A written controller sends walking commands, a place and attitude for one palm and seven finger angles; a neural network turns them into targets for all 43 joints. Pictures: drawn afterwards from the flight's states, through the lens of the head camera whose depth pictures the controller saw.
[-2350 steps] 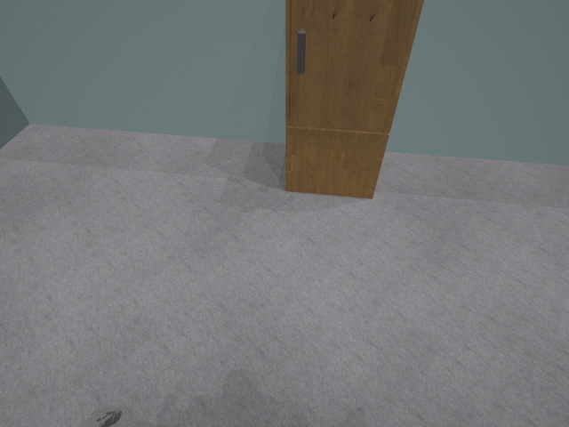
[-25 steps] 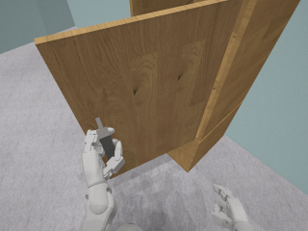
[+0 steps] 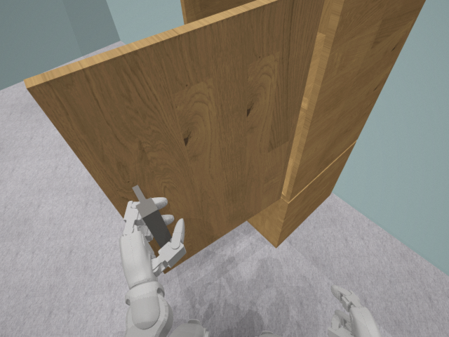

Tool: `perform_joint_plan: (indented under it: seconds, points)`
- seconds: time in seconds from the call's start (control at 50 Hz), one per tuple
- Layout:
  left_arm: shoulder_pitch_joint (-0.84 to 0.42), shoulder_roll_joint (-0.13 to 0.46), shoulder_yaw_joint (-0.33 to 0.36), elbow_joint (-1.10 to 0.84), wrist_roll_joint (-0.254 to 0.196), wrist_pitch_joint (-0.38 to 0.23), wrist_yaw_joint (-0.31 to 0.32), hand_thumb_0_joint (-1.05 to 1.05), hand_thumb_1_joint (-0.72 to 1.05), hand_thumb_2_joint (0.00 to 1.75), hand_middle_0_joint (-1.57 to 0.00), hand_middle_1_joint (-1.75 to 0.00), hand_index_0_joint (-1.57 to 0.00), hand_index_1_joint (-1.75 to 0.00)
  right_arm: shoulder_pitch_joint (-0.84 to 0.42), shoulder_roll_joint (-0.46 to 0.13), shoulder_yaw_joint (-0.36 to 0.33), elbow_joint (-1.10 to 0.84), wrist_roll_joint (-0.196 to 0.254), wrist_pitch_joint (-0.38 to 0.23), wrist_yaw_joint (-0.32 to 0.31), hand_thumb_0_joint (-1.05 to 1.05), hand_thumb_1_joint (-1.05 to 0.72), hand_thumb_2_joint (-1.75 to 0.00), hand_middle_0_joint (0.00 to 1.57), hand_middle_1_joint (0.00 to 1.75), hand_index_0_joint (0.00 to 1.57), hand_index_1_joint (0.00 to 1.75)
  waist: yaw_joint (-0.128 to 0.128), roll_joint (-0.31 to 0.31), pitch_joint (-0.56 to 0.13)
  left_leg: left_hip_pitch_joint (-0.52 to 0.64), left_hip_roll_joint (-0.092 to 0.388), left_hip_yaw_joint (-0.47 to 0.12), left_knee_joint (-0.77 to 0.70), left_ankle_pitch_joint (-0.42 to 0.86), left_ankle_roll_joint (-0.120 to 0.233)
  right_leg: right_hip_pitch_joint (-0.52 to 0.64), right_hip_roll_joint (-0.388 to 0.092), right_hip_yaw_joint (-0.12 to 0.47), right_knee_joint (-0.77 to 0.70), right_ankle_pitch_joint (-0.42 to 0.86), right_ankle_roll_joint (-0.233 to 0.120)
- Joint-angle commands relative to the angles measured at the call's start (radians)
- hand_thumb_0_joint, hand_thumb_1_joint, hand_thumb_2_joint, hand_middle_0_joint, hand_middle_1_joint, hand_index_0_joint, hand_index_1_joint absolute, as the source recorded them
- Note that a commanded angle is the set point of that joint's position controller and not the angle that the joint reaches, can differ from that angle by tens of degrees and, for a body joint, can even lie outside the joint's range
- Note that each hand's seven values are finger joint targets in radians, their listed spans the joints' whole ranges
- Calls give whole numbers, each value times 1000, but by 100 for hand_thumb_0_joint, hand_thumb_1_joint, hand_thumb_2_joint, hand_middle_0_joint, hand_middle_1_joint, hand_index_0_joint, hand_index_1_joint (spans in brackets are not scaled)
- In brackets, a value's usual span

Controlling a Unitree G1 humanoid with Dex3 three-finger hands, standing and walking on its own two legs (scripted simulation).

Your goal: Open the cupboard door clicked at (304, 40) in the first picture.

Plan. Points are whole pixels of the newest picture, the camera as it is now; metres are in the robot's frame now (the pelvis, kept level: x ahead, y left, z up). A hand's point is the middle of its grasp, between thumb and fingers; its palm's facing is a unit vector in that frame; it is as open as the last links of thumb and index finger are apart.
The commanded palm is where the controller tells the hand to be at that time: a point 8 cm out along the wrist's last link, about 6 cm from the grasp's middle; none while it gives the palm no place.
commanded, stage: open thumb and fingers to let go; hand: left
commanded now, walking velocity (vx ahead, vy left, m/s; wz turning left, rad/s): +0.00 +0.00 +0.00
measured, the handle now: (152, 218) +0.31 +0.14 +0.05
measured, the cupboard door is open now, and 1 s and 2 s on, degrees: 82 84 84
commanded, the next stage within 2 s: slide the hand sideways off the handle in 0.58 s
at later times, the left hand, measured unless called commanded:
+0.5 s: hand (172, 240) +0.27 +0.10 +0.05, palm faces +0.30 -0.95 +0.00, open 14.2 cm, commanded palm +0.23 +0.15 +0.05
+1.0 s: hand (162, 264) +0.23 +0.11 +0.05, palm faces -0.18 -0.98 +0.07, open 15.9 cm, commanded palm +0.21 +0.17 +0.05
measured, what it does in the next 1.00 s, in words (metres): shifts its weight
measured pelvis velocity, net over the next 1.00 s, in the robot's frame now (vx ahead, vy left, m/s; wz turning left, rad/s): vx -0.01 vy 0.07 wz -0.05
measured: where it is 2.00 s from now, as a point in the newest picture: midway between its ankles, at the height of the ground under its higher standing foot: outside the picture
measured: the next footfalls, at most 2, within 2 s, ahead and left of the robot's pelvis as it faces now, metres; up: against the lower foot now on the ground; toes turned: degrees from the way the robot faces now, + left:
none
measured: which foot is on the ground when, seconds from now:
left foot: down 0.00-1.00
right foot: down 0.00-1.00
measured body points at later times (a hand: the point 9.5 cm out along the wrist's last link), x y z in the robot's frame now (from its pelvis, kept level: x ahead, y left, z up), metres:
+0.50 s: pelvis +0.00 +0.03 +0.00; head +0.05 +0.01 +0.45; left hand +0.25 +0.15 +0.05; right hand +0.17 -0.20 -0.10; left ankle +0.02 +0.13 -0.66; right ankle -0.02 -0.03 -0.66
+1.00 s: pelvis -0.01 +0.07 +0.00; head +0.04 +0.06 +0.45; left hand +0.24 +0.16 +0.05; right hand +0.16 -0.17 -0.08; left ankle +0.02 +0.13 -0.66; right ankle -0.02 -0.03 -0.66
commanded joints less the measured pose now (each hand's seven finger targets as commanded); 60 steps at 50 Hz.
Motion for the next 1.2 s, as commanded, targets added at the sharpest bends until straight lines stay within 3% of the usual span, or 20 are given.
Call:
perform_joint_plan:
  seconds: [0.0, 0.06, 0.14, 0.18, 0.26, 0.54, 0.66, 0.68, 0.7, 0.72, 0.76, 0.78, 0.82, 0.84, 0.88, 0.94, 1.06, 1.08, 1.16, 1.18]
  points:
    - [-180, 13, -3, -201, 2, -71, -18, 0, -1, 51, -33, -125, -33, -125, -74, -62, -19, -155, 8, -49, -7, 0, -90, -90, 20, 30, 20, 30, -33, -147, -185, 9, -7, -30, -27, 123, 35, 261, -147, 337, -291, 446, 159]
    - [-141, -10, -13, -186, 4, -77, -12, 0, -22, 42, -32, -123, -32, -123, -72, -64, -21, -157, 7, -52, 0, 0, -90, -90, 20, 30, 20, 30, -24, -128, -202, 41, -7, -30, -41, 140, 36, 248, -136, 304, -274, 465, 154]
    - [-122, -6, -1, -174, 3, -76, -6, 0, -50, 30, -30, -120, -30, -120, -68, -65, -20, -165, 6, -51, 6, 0, -90, -90, 20, 30, 20, 30, -19, -162, -206, 34, -8, -31, -45, 147, 37, 259, -133, 293, -263, 494, 156]
    - [-158, 0, -1, -172, 11, -79, -3, 0, -50, 30, -30, -120, -30, -120, -68, -67, -21, -164, 6, -49, 6, 0, -90, -90, 20, 30, 20, 30, -25, -164, -193, 39, -7, -32, -46, 151, 40, 244, -126, 282, -259, 476, 149]
    - [-157, -19, -23, -179, 33, -84, 11, 0, -50, 30, -27, -100, -27, -100, -69, -66, -20, -169, 2, -49, 8, 0, -90, -90, 20, 30, 20, 30, -21, -113, -208, 79, -7, -26, -49, 162, 42, 196, -111, 243, -237, 458, 137]
    - [-148, -82, -78, -191, 57, -50, 59, 0, -50, 30, -15, -30, -15, -30, -79, -61, -7, -190, -1, -49, 9, 0, -90, -90, 20, 30, 20, 30, -13, -89, -201, 160, -1, -34, -82, 194, 46, 103, -51, 125, -193, 351, 97]
    - [-201, -112, -103, -184, 67, -31, 76, 0, -50, 30, -15, -30, -15, -30, -86, -63, -4, -190, -3, -52, 9, 0, -90, -90, 20, 30, 20, 30, -19, -98, -196, 164, 3, -43, -89, 170, 46, 67, -39, 101, -183, 272, 88]
    - [-217, 32, -263, -184, 161, -75, -114, 0, -50, 30, -15, -30, -15, -30, -33, -106, -4, -174, 6, -56, 15, 0, -90, -90, 20, 30, 20, 30, -115, -128, -131, 140, 5, -40, -53, 177, 61, 19, -53, 141, -167, 346, 103]
    - [-242, 111, -170, -242, 128, -114, -221, 0, -50, 30, -15, -30, -15, -30, -28, -97, -18, -186, 13, -49, 9, 0, -90, -90, 20, 30, 20, 30, -67, -87, -207, 147, 5, -37, -46, 189, 62, 63, -57, 150, -155, 370, 94]
    - [-241, 128, -178, -271, 117, -133, -289, 0, -50, 30, -15, -30, -15, -30, -32, -98, -17, -195, 15, -45, 4, 0, -90, -90, 20, 30, 20, 30, -54, -49, -249, 172, 3, -39, -51, 218, 63, 88, -57, 155, -142, 404, 84]
    - [-200, 103, -209, -289, 64, -143, -405, 0, -50, 30, -15, -30, -15, -30, -34, -95, -15, -219, 31, -55, 2, 0, -90, -90, 20, 30, 20, 30, -58, -33, -253, 201, 6, -44, -53, 225, 61, 74, -52, 144, -139, 395, 84]
    - [-205, 80, -233, -317, 14, -140, -466, 0, -50, 30, -15, -30, -15, -30, -31, -96, -15, -231, 42, -61, 2, 0, -90, -90, 20, 30, 20, 30, -67, -14, -257, 225, 7, -48, -59, 230, 61, 78, -50, 141, -145, 386, 80]
    - [-118, 34, -211, -319, -99, -105, -517, 0, -50, 30, -15, -30, -15, -30, -39, -92, -8, -263, 62, -69, -2, 0, -90, -90, 20, 30, 20, 30, -47, -37, -217, 237, 10, -56, -93, 189, 57, 83, -34, 114, -172, 319, 80]
    - [-91, 46, -170, -327, -140, -86, -517, 0, -50, 30, -15, -30, -15, -30, -48, -98, -8, -273, 69, -71, -6, 0, -90, -90, 20, 30, 20, 30, -35, -53, -202, 231, 13, -57, -107, 164, 54, 85, -30, 108, -186, 282, 80]
    - [-51, 42, -131, -318, -171, -55, -487, 0, -50, 30, -15, -30, -15, -30, -57, -102, -3, -291, 71, -74, -9, 0, -90, -90, 20, 30, 20, 30, -23, -85, -164, 208, 14, -68, -127, 133, 52, 80, -23, 88, -186, 229, 78]
    - [9, 68, -87, -339, -129, -61, -412, 0, -50, 30, -15, -30, -15, -30, -52, -103, -7, -303, 61, -72, 2, 0, -90, -90, 20, 30, 20, 30, -9, -109, -150, 182, 19, -71, -122, 130, 48, 43, -21, 75, -147, 209, 79]
    - [75, 119, -63, -386, -22, -85, -324, 0, -50, 30, -15, -30, -15, -30, -33, -98, -10, -325, 45, -50, 30, 0, -90, -90, 20, 30, 20, 30, 3, -18, -163, 176, 25, -77, -106, 142, 33, -12, -20, 77, -91, 196, 68]
    - [122, 145, -29, -373, -16, -79, -318, 0, -50, 30, -15, -30, -15, -30, -24, -100, -12, -328, 43, -44, 31, 0, -90, -90, 20, 30, 20, 30, 16, -32, -167, 166, 25, -79, -108, 156, 31, 5, -16, 78, -90, 206, 65]
    - [149, 140, -40, -438, -24, -74, -327, 0, -50, 30, -15, -30, -15, -30, -22, -96, -10, -345, 49, -28, 30, 0, -90, -90, 20, 30, 20, 30, 10, 10, -183, 198, 29, -76, -106, 190, 24, 6, -13, 79, -86, 239, 67]
    - [159, 147, -30, -448, -35, -70, -331, 0, -50, 30, -15, -30, -15, -30, -14, -97, -11, -346, 49, -26, 27, 0, -90, -90, 20, 30, 20, 30, 8, -5, -194, 200, 30, -80, -105, 212, 23, 19, -11, 77, -84, 256, 67]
